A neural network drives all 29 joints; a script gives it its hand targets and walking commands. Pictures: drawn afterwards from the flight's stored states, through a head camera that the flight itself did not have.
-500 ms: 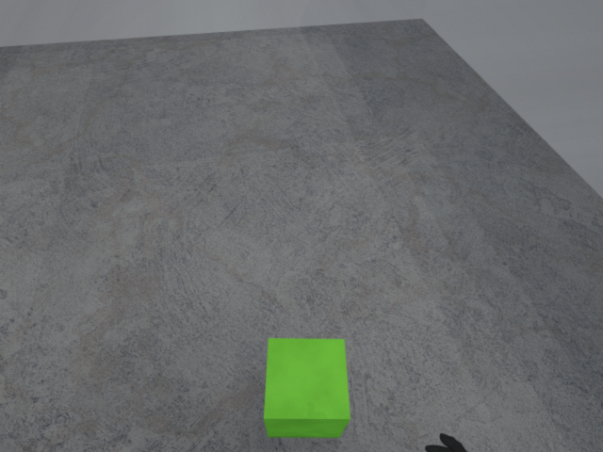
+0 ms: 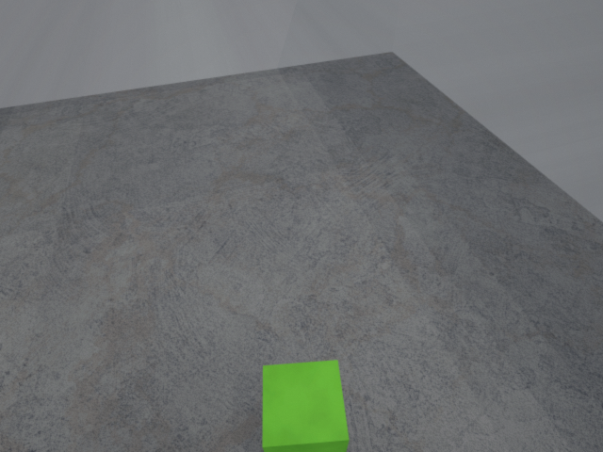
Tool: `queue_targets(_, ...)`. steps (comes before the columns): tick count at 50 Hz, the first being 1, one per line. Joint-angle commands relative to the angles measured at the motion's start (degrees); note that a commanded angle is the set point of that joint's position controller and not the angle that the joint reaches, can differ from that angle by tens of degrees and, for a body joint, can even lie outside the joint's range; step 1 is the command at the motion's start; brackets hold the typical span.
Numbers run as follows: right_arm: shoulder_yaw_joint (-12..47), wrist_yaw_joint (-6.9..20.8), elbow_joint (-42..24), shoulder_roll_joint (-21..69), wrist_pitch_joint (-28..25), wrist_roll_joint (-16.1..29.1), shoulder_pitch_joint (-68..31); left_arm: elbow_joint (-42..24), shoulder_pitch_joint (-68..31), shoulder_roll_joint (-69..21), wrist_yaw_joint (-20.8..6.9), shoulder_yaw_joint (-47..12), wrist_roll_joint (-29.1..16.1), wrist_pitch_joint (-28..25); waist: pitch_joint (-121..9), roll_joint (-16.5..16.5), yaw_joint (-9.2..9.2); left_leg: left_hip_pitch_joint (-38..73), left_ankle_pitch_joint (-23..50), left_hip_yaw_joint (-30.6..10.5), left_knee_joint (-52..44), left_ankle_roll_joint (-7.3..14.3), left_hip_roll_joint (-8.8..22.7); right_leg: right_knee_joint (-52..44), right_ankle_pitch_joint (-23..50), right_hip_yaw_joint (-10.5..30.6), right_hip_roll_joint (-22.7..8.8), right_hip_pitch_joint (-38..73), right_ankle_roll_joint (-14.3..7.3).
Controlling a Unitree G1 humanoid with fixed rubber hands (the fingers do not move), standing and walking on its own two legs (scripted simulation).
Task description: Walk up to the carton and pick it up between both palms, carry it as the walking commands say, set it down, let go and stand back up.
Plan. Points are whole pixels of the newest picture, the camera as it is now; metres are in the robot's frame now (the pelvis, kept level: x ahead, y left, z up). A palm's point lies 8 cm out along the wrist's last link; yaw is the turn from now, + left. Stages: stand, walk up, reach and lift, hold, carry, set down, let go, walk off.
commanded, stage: walk up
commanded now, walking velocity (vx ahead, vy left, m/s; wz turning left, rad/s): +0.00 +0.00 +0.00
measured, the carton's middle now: (303, 415) +0.39 +0.02 -0.65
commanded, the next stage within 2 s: stand in 0.06 s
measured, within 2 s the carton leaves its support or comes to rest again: neither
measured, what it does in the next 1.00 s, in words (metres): lowers itself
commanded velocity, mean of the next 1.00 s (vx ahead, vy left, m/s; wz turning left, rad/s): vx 0.00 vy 0.00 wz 0.00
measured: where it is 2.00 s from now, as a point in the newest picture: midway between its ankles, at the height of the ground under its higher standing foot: outside the picture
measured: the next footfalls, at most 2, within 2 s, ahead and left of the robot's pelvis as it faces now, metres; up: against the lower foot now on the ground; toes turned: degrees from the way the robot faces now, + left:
none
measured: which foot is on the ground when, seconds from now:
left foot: down 0.00-1.00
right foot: down 0.00-1.00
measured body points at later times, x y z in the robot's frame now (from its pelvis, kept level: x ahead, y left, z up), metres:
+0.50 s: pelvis -0.01 +0.00 -0.02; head +0.02 +0.00 +0.43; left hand +0.10 +0.24 -0.16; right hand +0.11 -0.23 -0.16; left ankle +0.05 +0.12 -0.74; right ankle +0.01 -0.09 -0.74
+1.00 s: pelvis +0.01 +0.03 -0.06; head +0.11 +0.03 +0.37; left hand +0.19 +0.23 -0.18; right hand +0.19 -0.19 -0.19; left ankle +0.05 +0.13 -0.74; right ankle +0.01 -0.09 -0.74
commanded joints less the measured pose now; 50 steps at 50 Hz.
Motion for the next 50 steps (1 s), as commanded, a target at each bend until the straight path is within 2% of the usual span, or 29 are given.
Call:
queue_targets(1,-0.2,-0.09,-1.0,-3.42,-0.65,-0.38,2.27,-0.3,2.71,5.65,-0.04,1.25,0.04,-0.66,3.06,-3.31,0.47,0.0,-4.53,-4.7,-2.69,0.27,3.18,-9.67,-7.45,7.95,-6.98,-6.06,-0.04)
queue_targets(2,-0.19,-0.11,0.35,-3.28,-0.93,0.13,5.55,-0.38,3.97,5.08,-0.2,0.56,-0.09,-1.0,1.8,0.31,-0.58,0.4,-3.35,-4.85,-3.44,0.78,3.21,-7.99,-3.08,8.15,-7.19,-4.18,-0.25)
queue_targets(4,0.85,-0.54,0.36,0.04,-0.8,-0.67,5.28,0.67,3.74,4.13,-0.23,0.84,0.02,-0.25,3.68,-4.13,0.48,-0.61,-6.2,-5.12,-3.39,0.79,2.86,-8.24,-6.1,7.43,-6.36,-6.37,0.12)
queue_targets(13,0.35,-0.98,0.38,-1.08,-1.37,-0.17,6.93,1.25,4.91,3.02,-0.11,0.11,0.02,-0.52,2.12,0.11,0.62,0.57,-4.07,-5.69,-2.96,1.12,3.09,-7.08,-3.32,6.72,-6.33,-6.27,0.32)
queue_targets(14,0.49,-0.67,0.89,0.06,-1.19,-0.09,8.81,1.73,4.19,2.34,0.17,-0.32,0.3,-0.32,5.32,-3.6,-0.8,0.57,-3.74,-5.73,-3.33,0.92,3.27,-7.82,-5.37,6.95,-6.31,-9.34,0.23)
queue_targets(15,0.66,-0.61,0.96,0.21,-0.97,-0.27,8.85,1.21,4.04,2.58,-0.29,-0.26,0.14,-0.2,5.17,0.84,-0.11,-0.59,-6.14,-5.64,-3.47,1.06,2.98,-6.91,-2.67,6.69,-5.88,-7.33,0.24)
queue_targets(20,0.5,-0.62,0.25,-2.19,-2.01,-0.06,5.81,-0.06,2.31,4.95,-0.5,0.63,0.41,-1.1,1.35,-1.16,0.78,-0.46,-0.11,-5.92,-3.5,1.2,4.02,-5.5,1.77,5.88,-6.48,-4.58,0.13)
queue_targets(21,7.31,-0.23,-42.54,-8.35,-0.68,9.42,-57.99,-45.08,-57.63,10.89,-0.92,-3.73,-8.89,-0.34,-4.61,-3.51,2.92,-14.05,-19.37,-5.05,8.66,1.64,-0.41,4.8,-17.93,6.7,-2.17,-20.43,-1.23)
queue_targets(22,0.49,-1.56,-30.22,-10.05,6.18,6.16,-41.72,-28.7,-42.14,11.71,0.22,-1.84,-4.0,6.88,-8.82,-0.07,0.46,-14.6,-23.25,0.42,14.59,3.45,-2.3,6.99,-24.46,4.61,-3.02,-24.93,-0.95)
queue_targets(23,6.01,-1.75,-30.47,-8.73,11.59,7.91,-27.3,-30.36,-26.28,13.0,0.9,-3.74,-5.16,11.91,-13.26,-1.61,1.84,-12.2,-19.58,-1.17,14.31,4.99,-1.04,8.2,-20.04,2.61,-4.77,-20.37,-2.12)
queue_targets(24,6.86,-1.68,-30.15,-5.66,15.21,9.36,-30.67,-28.85,-27.21,7.33,0.74,-6.8,-7.89,16.45,-9.43,-4.07,0.34,-12.96,-17.95,-1.67,14.21,4.96,-1.47,6.6,-19.37,2.84,-4.06,-27.01,-2.02)
queue_targets(26,8.67,-0.77,-20.66,-5.03,25.54,10.1,-13.6,-20.51,-13.01,9.65,0.34,-5.97,-8.01,27.01,-6.99,-2.33,2.35,-12.83,-23.38,-0.47,12.58,4.77,-2.36,4.82,-22.68,2.87,-3.92,-25.41,-2.1)
queue_targets(27,7.04,-0.27,-19.03,-5.07,29.5,8.56,-11.46,-21.83,-11.05,8.43,-0.9,-7.72,-9.77,30.32,-5.15,-8.56,-1.51,-11.27,-18.41,-2.59,13.81,4.72,-2.85,3.7,-22.21,4.11,-3.77,-27.85,-2.0)
queue_targets(28,8.3,0.25,-17.51,-2.14,31.48,9.53,-10.27,-19.68,-10.91,8.85,-1.14,-4.97,-7.68,33.53,-8.19,-3.51,1.57,-8.94,-15.1,-2.03,15.86,3.71,-4.04,2.52,-21.5,7.0,-5.31,-27.03,-2.45)
queue_targets(29,5.89,0.54,-20.7,-1.97,33.07,6.48,-12.22,-21.8,-9.89,6.87,-2.1,-4.31,-7.0,34.98,-2.09,-6.91,-0.29,-6.85,-13.19,-3.84,13.77,3.77,-4.2,2.02,-17.53,6.54,-3.57,-30.4,-2.05)
queue_targets(30,5.45,0.57,-19.12,-1.32,34.11,4.79,-9.88,-22.13,-8.65,6.47,-2.2,-2.9,-5.65,35.36,-3.68,-2.09,0.94,-9.69,-8.07,-4.68,13.29,3.34,-4.25,3.62,-9.09,6.23,-3.4,-26.58,-2.26)
queue_targets(32,2.84,1.04,-20.11,-2.02,34.18,1.74,-6.75,-24.24,-8.5,5.02,-2.18,-0.74,-2.76,35.61,-4.03,-0.34,-0.1,-8.99,-3.59,-4.7,12.54,2.94,-4.34,5.7,-1.4,5.74,-2.3,-25.24,-1.48)
queue_targets(33,1.17,1.46,-29.47,-2.99,33.68,0.82,-11.63,-30.58,-9.5,4.3,-2.19,-0.15,-1.9,35.3,-7.56,-0.01,0.76,-9.88,-0.53,-5.87,11.91,2.86,-3.97,7.92,2.61,5.57,-1.04,-21.64,-1.76)
queue_targets(35,-1.55,2.12,-34.07,-3.72,32.26,-3.0,-14.8,-37.83,-13.58,4.82,-1.87,1.95,0.81,33.64,-13.28,-2.12,1.87,-10.35,6.18,-6.52,13.85,2.99,-2.9,9.9,6.71,5.56,-0.08,-19.79,-0.71)
queue_targets(36,-1.31,2.19,-33.48,-1.71,30.82,-2.62,-12.85,-38.38,-13.23,4.03,-1.66,2.37,2.06,32.74,-15.3,3.38,2.6,-9.47,10.18,-5.85,15.05,2.37,-3.07,10.72,8.58,5.28,-0.45,-20.74,-1.06)
queue_targets(37,-1.8,2.82,-39.49,-2.64,28.72,-2.91,-15.93,-44.55,-16.94,4.85,-1.8,2.72,1.97,30.83,-19.29,3.21,1.33,-10.58,14.81,-6.32,17.16,2.4,-3.66,12.53,12.91,5.43,-0.22,-22.37,-0.85)
queue_targets(38,-3.45,2.78,-37.79,-4.45,27.79,-4.43,-13.75,-41.79,-12.45,2.38,-1.93,1.16,1.07,29.81,-22.57,-0.26,1.08,-10.39,16.64,-6.81,19.43,1.98,-2.91,15.5,13.08,4.25,0.76,-23.07,-0.83)
queue_targets(42,-3.5,2.98,-38.81,-3.29,21.67,-3.04,-10.01,-44.54,-8.06,0.95,-1.34,1.18,0.61,24.29,-26.92,0.95,1.37,-14.29,21.67,-7.49,26.24,1.34,-1.88,22.81,9.86,4.45,1.15,-33.04,0.39)
queue_targets(43,-4.02,3.17,-40.86,-5.13,21.05,-4.34,-11.26,-42.89,-9.0,0.59,-1.33,1.29,-0.34,23.71,-27.49,-3.5,0.78,-15.47,21.94,-8.15,26.98,1.64,-2.0,22.54,9.85,4.64,1.04,-33.81,0.51)
queue_targets(46,-2.6,4.43,-40.81,-3.51,19.22,-0.61,-13.25,-44.18,-10.62,1.63,-1.25,1.79,0.21,22.27,-35.59,2.19,2.09,-14.8,21.56,-7.35,30.07,0.63,-2.44,26.88,7.69,3.72,1.85,-37.62,0.86)
queue_targets(47,-2.8,4.23,-35.93,-4.67,19.88,-2.1,-6.87,-42.65,-8.35,-0.06,-1.11,0.27,-0.62,22.79,-28.23,0.84,0.42,-15.91,19.84,-8.43,29.37,0.44,-1.7,25.77,5.8,3.68,1.86,-40.35,0.85)
queue_targets(48,-0.87,4.36,-38.6,-1.63,20.01,-0.39,-11.25,-45.36,-10.04,0.85,-0.86,1.99,-0.61,22.31,-26.26,-0.13,4.04,-19.11,15.42,-7.25,28.77,0.93,-2.41,25.58,2.53,4.21,1.99,-38.18,0.99)
queue_targets(49,-4.56,4.79,-39.1,-5.69,19.82,-1.9,-13.97,-46.35,-14.23,1.56,-0.87,1.6,-0.79,22.24,-29.77,-2.77,-0.59,-21.85,13.22,-7.76,29.97,0.74,-3.11,26.33,3.92,4.05,2.69,-38.43,0.85)
queue_targets(50,-3.78,4.36,-41.3,-6.24,20.53,-1.21,-13.47,-40.94,-6.29,1.12,-0.89,2.21,0.13,23.14,-29.24,-0.51,2.09,-19.84,9.92,-6.75,29.74,0.55,-2.85,27.3,1.53,2.84,2.54,-38.19,1.0)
